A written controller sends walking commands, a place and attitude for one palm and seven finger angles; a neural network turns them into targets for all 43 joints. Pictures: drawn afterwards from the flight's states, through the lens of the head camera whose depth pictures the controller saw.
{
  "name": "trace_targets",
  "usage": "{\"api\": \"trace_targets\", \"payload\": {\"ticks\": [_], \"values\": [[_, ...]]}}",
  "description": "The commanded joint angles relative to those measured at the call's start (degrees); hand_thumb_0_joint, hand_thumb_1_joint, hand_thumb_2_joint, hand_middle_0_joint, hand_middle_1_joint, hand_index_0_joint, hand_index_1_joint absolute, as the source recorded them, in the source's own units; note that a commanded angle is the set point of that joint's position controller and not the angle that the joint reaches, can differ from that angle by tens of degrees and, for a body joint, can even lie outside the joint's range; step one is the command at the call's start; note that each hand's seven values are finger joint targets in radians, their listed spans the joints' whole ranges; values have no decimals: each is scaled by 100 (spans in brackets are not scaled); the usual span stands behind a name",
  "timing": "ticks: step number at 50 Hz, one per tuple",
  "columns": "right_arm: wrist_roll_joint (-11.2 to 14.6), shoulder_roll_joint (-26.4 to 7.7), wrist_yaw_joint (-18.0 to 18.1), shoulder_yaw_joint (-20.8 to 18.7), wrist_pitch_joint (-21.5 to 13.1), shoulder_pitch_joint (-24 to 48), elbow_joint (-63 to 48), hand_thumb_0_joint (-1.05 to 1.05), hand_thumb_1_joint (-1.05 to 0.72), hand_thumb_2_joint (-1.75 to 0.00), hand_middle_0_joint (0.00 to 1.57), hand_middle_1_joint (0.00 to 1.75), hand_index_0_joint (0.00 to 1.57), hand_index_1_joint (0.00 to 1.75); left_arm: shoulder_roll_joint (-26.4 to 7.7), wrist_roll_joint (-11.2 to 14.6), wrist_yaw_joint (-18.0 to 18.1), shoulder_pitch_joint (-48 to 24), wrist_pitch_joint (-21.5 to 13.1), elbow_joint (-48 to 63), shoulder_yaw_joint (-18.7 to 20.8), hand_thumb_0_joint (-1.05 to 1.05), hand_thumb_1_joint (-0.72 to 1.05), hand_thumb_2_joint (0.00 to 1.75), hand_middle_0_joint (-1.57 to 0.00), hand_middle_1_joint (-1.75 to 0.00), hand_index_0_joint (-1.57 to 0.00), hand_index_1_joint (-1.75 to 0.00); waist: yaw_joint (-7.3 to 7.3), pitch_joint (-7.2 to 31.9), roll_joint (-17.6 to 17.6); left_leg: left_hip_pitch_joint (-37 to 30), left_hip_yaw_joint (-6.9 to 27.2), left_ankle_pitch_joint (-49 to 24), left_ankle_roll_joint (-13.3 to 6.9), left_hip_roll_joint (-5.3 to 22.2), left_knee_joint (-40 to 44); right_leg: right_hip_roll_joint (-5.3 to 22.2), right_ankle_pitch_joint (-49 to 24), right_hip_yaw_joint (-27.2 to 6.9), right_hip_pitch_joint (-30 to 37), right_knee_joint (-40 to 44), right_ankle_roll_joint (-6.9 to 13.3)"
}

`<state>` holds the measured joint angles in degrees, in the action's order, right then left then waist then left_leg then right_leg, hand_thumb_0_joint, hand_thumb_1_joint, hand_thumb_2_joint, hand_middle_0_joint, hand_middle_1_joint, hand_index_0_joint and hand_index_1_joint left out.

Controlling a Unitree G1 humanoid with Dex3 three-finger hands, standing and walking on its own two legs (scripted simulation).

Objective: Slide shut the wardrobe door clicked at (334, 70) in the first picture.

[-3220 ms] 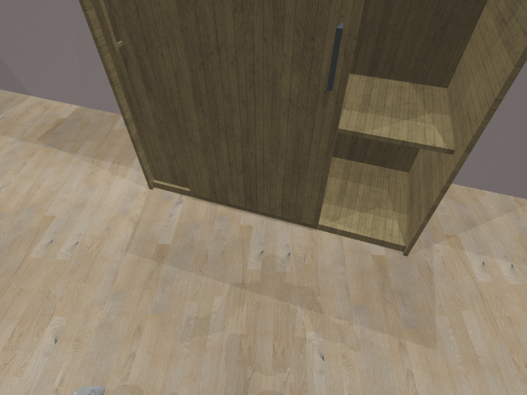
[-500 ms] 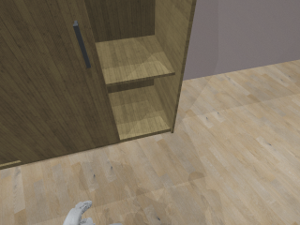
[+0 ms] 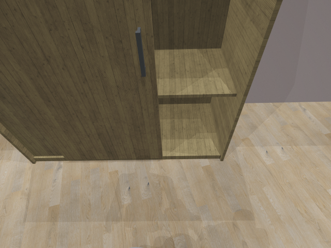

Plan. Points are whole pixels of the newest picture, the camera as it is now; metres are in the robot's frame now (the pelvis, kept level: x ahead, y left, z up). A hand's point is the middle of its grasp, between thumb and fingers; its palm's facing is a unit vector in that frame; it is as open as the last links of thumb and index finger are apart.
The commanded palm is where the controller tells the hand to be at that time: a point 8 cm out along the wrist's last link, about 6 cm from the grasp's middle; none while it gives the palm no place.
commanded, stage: take the last steps up to it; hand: left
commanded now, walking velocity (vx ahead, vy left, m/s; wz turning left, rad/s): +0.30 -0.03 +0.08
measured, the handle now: (141, 53) +0.74 +0.14 +0.08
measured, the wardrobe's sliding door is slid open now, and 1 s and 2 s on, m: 0.40 0.40 0.40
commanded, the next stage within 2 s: come to a stop and stand still in 0.86 s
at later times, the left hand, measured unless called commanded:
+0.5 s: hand out of the picture +0.08 +0.19 -0.17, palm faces +0.08 -0.98 -0.16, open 7.4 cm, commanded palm none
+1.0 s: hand (125, 229) +0.21 +0.15 -0.20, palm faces +0.14 -0.99 -0.09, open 7.4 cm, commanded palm none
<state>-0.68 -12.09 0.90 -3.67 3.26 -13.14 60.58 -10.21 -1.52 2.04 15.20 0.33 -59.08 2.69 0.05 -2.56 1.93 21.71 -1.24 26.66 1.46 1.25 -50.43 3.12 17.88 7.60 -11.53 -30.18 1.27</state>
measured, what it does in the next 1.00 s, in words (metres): walks ahead: left foot, then right foot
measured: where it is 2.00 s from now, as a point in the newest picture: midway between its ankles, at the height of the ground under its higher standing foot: outside the picture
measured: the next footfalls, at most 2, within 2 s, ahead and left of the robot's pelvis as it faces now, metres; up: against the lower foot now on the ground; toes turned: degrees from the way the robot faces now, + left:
left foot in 0.20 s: +0.03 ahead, +0.14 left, +0.00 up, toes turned +9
right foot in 0.58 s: +0.22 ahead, -0.13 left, +0.00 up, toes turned -6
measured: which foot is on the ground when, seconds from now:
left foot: up 0.00-0.18, down 0.20-0.58, up 0.60-0.94, down 0.96-1.00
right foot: down 0.00-0.20, up 0.22-0.56, down 0.58-0.98, up 1.00-1.00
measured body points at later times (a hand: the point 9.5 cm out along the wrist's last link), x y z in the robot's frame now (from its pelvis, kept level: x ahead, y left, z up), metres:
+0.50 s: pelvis +0.07 +0.01 +0.00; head +0.09 +0.01 +0.45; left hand +0.08 +0.24 -0.15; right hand +0.03 -0.22 -0.15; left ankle -0.01 +0.13 -0.74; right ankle +0.15 -0.13 -0.70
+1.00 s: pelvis +0.25 +0.00 -0.01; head +0.26 +0.03 +0.44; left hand +0.20 +0.20 -0.19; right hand +0.35 -0.23 -0.14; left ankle +0.31 +0.09 -0.74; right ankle +0.18 -0.12 -0.73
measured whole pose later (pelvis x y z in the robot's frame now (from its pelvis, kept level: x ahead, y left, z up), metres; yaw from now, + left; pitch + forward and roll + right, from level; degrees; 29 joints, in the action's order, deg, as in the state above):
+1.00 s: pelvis +0.25 +0.00 -0.01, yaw +3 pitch -1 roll -2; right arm -1.6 -8.7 -0.1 -1.9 -3.2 -9.8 58.5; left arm -7.7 -1.2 0.4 20.1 -1.6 -64.5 2.2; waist 1.3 -1.9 -2.3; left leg 21.0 -7.8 13.0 -2.6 3.6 -35.0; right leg 2.0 24.6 8.8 -7.8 -34.3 0.2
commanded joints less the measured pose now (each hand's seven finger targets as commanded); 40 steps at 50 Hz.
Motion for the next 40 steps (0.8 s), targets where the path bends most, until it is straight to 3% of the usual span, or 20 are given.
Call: {"api": "trace_targets", "payload": {"ticks": [1, 5, 7, 8, 9, 10, 11, 13, 15, 17, 24, 26, 27, 28, 29, 30, 31, 33, 36, 40], "values": [[-40, -74, -87, 23, -138, 97, -367, 0, -90, -90, 20, 30, 20, 30, -815, -37, 5, 373, -131, 155, 98, 0, 90, 90, -20, -30, -20, -30, 94, -43, -1177, 286, -156, -76, 14, 153, -187, 1413, -1461, -1152, 149, 1438, 716], [-73, -112, -165, 57, -275, 264, -505, 0, -90, -90, 20, 30, 20, 30, -965, -54, -77, 641, -165, -38, 131, 0, 90, 90, -20, -30, -20, -30, 179, -226, -1094, -197, -451, -139, -128, 138, 1021, 1400, 866, -1321, -178, 1769, 723], [-77, -64, -135, 88, -358, -93, -354, 0, -90, -90, 20, 30, 20, 30, -907, -3, -115, 592, -156, -121, 120, 0, 90, 90, -20, -30, -20, -30, 11, -190, -908, -1150, -686, -686, -163, 27, 2060, 1119, 1239, -1004, -616, 1503, 504], [-65, -180, -99, 84, -407, -375, -243, 0, -90, -90, 20, 30, 20, 30, -779, 35, -141, 546, -137, -133, 87, 0, 90, 90, -20, -30, -20, -30, -136, -170, -509, -1832, -578, -759, -183, 85, 2518, 920, 1393, -800, -1078, 1155, 331], [-78, -497, -53, 3, -439, -798, -135, 0, -90, -90, 20, 30, 20, 30, -564, 37, -188, 504, -132, -54, 53, 0, 90, 90, -20, -30, -20, -30, -328, -113, 449, -2364, 388, -54, -416, 716, 2956, 540, 1445, -458, -1699, 307, 96], [-136, -989, -17, -94, -451, -1264, -69, 0, -90, -90, 20, 30, 20, 30, -262, 44, -230, 305, -145, 132, -5, 0, 90, 90, -20, -30, -20, -30, -531, -256, 1572, -2412, 1948, 879, -898, 1851, 3847, 15, 1280, 204, -2416, -1089, -130], [-144, -1138, 3, -136, -456, -1417, -51, 0, -90, -90, 20, 30, 20, 30, -350, -29, -237, -85, -161, 342, 14, 0, 90, 90, -20, -30, -20, -30, -635, -435, 1467, -2123, 2665, 1262, -1238, 2259, 4310, -4, 1461, -86, -2775, -2056, -83], [-109, -808, 67, -46, -514, -997, -130, 0, -90, -90, 20, 30, 20, 30, -414, -38, -283, -217, -150, 287, 80, 0, 90, 90, -20, -30, -20, -30, -402, -781, 991, -1645, 2174, 866, -1270, 2071, 4414, 305, 781, -606, -3018, -3075, -53], [-84, -586, 79, 16, -611, -607, -222, 0, -90, -90, 20, 30, 20, 30, -334, -27, -353, 122, -163, 104, 88, 0, 90, 90, -20, -30, -20, -30, -113, -610, 586, -1421, 1312, -219, -1102, 1746, 4316, 416, 215, -622, -2569, -3031, -135], [-65, -498, 87, 20, -673, -640, -164, 0, -90, -90, 20, 30, 20, 30, -206, -8, -365, 277, -133, 29, 73, 0, 90, 90, -20, -30, -20, -30, -23, -439, 571, -1442, 671, -1152, -1025, 1450, 4188, 374, -107, -462, -2276, -2711, -216], [-126, -541, 55, -80, -641, -964, 106, 0, -90, -90, 20, 30, 20, 30, -158, 21, -379, -319, -159, 241, 110, 0, 90, 90, -20, -30, -20, -30, -128, -506, 597, -1267, 309, -1452, -1002, 1495, 3863, 194, -224, -82, -1366, -897, -212], [-132, -544, 59, -79, -613, -876, 139, 0, -90, -90, 20, 30, 20, 30, -188, 11, -377, 23, -205, 113, 166, 0, 90, 90, -20, -30, -20, -30, 71, -382, 489, -1004, 182, -1335, -845, 1393, 3397, 11, -495, 68, -531, -362, -147], [-117, -487, 53, -67, -603, -875, 159, 0, -90, -90, 20, 30, 20, 30, -324, -5, -356, 502, -249, -56, 209, 0, 90, 90, -20, -30, -20, -30, 294, -161, 141, -806, 20, -1538, -702, 1170, 2693, -122, -558, 110, 250, 8, -77], [-63, -346, 18, -30, -627, -923, 169, 0, -90, -90, 20, 30, 20, 30, -649, -31, -319, 1229, -323, -288, 287, 0, 90, 90, -20, -30, -20, -30, 629, 264, -493, -214, -400, -1514, -501, 807, 1385, 348, -122, -537, 1352, 371, 122], [8, 92, -48, 68, -660, -1063, -8, 0, -90, -90, 20, 30, 20, 30, -1280, -36, -237, 1839, -380, -417, 414, 0, 90, 90, -20, -30, -20, -30, 767, 743, -2192, 1026, -830, 117, -302, 64, -469, 1805, 449, -2727, 2289, 1261, 684], [8, -124, -34, 63, -627, -766, -168, 0, -90, -90, 20, 30, 20, 30, -1418, 72, -193, 1962, -358, -428, 396, 0, 90, 90, -20, -30, -20, -30, 799, 860, -1970, 1314, -215, 818, -399, 139, -1532, 2208, 1041, -3548, 1980, 1891, 961], [-3, -109, -55, 4, -623, -376, -202, 0, -90, -90, 20, 30, 20, 30, -1241, 62, -173, 1464, -341, -324, 365, 0, 90, 90, -20, -30, -20, -30, 704, 438, -1653, 1575, 63, 288, -435, 348, -2062, 2082, 1520, -3418, 1348, 2075, 990], [-71, -84, -86, -7, -578, -314, -140, 0, -90, -90, 20, 30, 20, 30, -711, 41, -116, 617, -357, -104, 206, 0, 90, 90, -20, -30, -20, -30, 274, -99, -848, 1361, 117, -504, -369, 677, -2000, 1768, 937, -2374, 274, 2038, 884], [-94, 188, -111, 43, -447, -748, 24, 0, -90, -90, 20, 30, 20, 30, -439, -10, -77, 273, -418, -28, 100, 0, 90, 90, -20, -30, -20, -30, -133, -170, -711, 684, -143, -767, -199, 699, -1079, 1400, -440, -1118, -382, 2054, 784], [-68, 260, -160, 80, -462, -400, -142, 0, -90, -90, 20, 30, 20, 30, -543, -3, -105, 520, -453, -180, 91, 0, 90, 90, -20, -30, -20, -30, -50, -103, -629, 582, -415, -992, -142, 532, 214, 1239, -1336, -809, -2, 1939, 882]]}}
